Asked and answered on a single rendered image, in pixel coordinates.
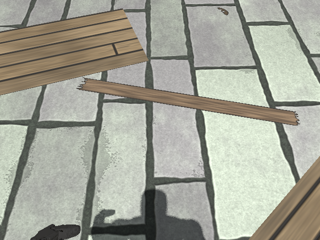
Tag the robot left hand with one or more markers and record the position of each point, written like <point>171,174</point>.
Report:
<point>60,232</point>

